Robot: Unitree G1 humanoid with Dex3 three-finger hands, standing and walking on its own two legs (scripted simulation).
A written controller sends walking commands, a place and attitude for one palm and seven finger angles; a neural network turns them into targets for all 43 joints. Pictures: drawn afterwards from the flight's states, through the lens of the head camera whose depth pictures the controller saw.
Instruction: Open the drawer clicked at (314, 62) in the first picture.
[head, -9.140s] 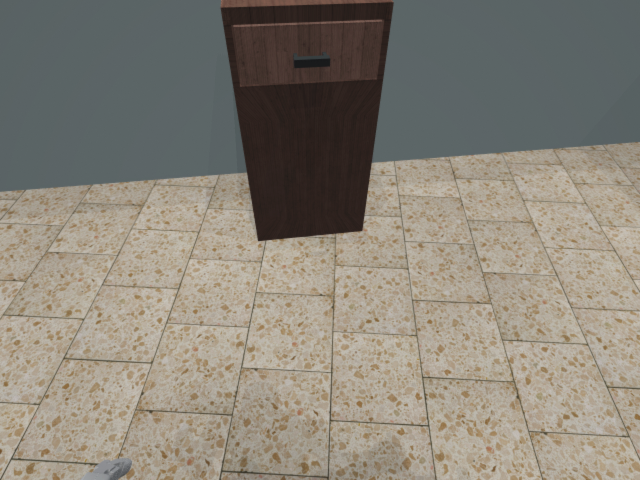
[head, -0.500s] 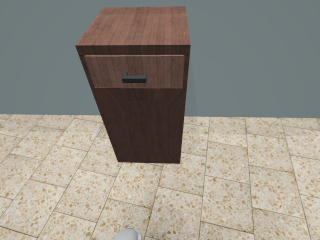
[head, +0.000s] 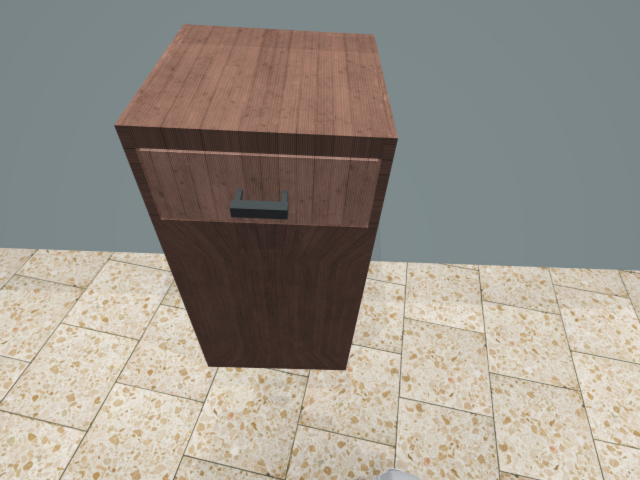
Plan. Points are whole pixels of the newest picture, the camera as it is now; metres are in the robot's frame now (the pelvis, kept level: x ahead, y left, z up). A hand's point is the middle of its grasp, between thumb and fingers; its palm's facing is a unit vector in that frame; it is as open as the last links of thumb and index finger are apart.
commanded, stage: come to a stop and stand still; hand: left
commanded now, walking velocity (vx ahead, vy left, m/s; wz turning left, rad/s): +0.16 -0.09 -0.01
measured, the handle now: (260, 202) +0.56 +0.15 +0.00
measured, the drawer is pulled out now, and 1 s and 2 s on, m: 0.00 0.00 0.00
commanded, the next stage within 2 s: look again from close up in 1.52 s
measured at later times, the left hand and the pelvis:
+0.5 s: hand out of the picture +0.13 +0.14 -0.16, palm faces +0.06 -0.97 -0.25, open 7.3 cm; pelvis +0.04 -0.04 -0.01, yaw +1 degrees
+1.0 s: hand out of the picture -0.03 +0.17 -0.17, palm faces +0.04 -0.98 -0.21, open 7.4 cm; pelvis -0.01 +0.00 +0.00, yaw +0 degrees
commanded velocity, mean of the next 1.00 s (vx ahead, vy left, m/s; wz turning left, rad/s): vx -0.07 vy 0.06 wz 0.00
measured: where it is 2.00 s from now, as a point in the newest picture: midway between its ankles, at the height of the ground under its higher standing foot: outside the picture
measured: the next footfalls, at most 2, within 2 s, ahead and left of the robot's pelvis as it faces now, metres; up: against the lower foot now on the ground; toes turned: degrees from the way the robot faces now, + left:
right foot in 0.16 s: +0.19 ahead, -0.15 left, +0.00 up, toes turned -8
left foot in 0.62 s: +0.03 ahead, +0.10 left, +0.00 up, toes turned +4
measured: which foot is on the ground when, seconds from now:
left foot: down 0.00-0.18, up 0.20-0.60, down 0.62-1.00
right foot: up 0.00-0.14, down 0.16-0.62, up 0.64-0.90, down 0.92-1.00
